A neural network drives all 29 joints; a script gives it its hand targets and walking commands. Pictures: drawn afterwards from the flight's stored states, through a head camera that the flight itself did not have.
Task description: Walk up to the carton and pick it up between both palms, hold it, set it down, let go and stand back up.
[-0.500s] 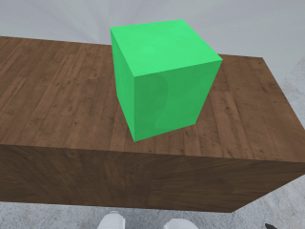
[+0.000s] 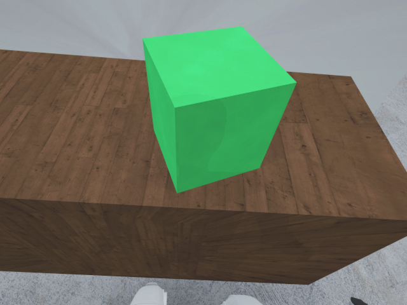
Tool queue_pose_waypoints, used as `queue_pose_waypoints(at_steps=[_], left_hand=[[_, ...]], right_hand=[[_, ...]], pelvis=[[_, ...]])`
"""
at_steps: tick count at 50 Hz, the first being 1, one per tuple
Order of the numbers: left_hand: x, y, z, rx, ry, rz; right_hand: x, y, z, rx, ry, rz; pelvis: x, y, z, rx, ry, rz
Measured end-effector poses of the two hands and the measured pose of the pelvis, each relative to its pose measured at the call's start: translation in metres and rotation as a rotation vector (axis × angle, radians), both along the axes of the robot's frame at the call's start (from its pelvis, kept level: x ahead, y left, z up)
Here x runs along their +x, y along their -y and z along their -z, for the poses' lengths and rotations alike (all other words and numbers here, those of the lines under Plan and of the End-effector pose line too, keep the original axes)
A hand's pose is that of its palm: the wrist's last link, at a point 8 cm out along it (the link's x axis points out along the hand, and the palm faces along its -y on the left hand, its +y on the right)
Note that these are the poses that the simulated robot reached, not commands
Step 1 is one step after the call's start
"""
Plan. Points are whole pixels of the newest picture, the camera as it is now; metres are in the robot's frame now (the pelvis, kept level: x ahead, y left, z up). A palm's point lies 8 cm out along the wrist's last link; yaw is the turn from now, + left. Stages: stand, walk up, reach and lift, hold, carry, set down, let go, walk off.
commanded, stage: walk up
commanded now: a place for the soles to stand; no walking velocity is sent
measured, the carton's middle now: (208, 111) +0.48 +0.00 +0.10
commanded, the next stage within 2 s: reach and lift in 0.26 s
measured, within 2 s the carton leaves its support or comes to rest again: neither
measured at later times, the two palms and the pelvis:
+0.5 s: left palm (58, 284) +0.18 +0.28 -0.09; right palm out of the picture +0.11 -0.31 -0.09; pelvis +0.00 +0.00 -0.01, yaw +0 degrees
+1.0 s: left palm (72, 303) +0.15 +0.23 -0.05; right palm (381, 297) +0.14 -0.32 -0.04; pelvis -0.02 -0.02 +0.02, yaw +0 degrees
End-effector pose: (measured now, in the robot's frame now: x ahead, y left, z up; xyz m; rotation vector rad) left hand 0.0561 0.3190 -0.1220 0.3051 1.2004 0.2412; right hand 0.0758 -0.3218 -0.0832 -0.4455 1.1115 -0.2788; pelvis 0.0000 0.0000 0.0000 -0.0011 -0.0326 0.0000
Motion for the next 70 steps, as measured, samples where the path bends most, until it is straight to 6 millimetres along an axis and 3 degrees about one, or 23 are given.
queue_pose_waypoints(at_steps=[13,15,18,23,27,36,50,57,70], left_hand=[[0.008,0.002,-0.001,-0.002,0.024,0.005],[0.013,0.002,0.001,0.001,-0.040,-0.011],[0.043,0.007,0.000,0.000,-0.083,-0.003],[0.110,0.027,-0.021,-0.014,0.059,0.077],[0.135,0.042,-0.035,-0.028,0.155,0.101],[0.119,0.065,-0.036,-0.052,0.149,0.061],[0.090,0.087,-0.072,-0.022,0.275,0.042],[0.092,0.103,-0.085,-0.044,0.358,0.048],[0.114,0.134,-0.112,-0.080,0.509,0.093]], right_hand=[[0.003,0.000,-0.001,0.003,0.020,-0.004],[0.005,-0.001,0.002,0.016,0.037,-0.001],[0.016,-0.003,0.005,0.044,0.078,-0.013],[0.033,-0.007,0.004,0.068,0.122,-0.023],[0.041,-0.007,0.002,0.087,0.137,-0.047],[0.058,-0.005,-0.011,0.115,0.198,-0.103],[0.067,0.003,-0.044,0.176,0.343,-0.149],[0.063,0.000,-0.056,0.197,0.391,-0.164],[0.070,-0.006,-0.074,0.273,0.464,-0.178]], pelvis=[[-0.001,0.001,0.000,0.000,0.002,0.002],[-0.001,0.000,0.001,-0.003,0.005,0.002],[-0.005,-0.003,0.007,-0.006,0.024,0.002],[-0.006,-0.005,0.008,-0.009,0.029,0.003],[-0.004,-0.004,0.008,-0.008,0.024,0.003],[-0.005,0.004,-0.001,0.003,0.008,0.001],[-0.025,0.021,-0.017,0.025,-0.009,-0.002],[-0.034,0.024,-0.018,0.030,0.005,-0.001],[-0.036,0.020,-0.018,0.027,0.006,0.004]])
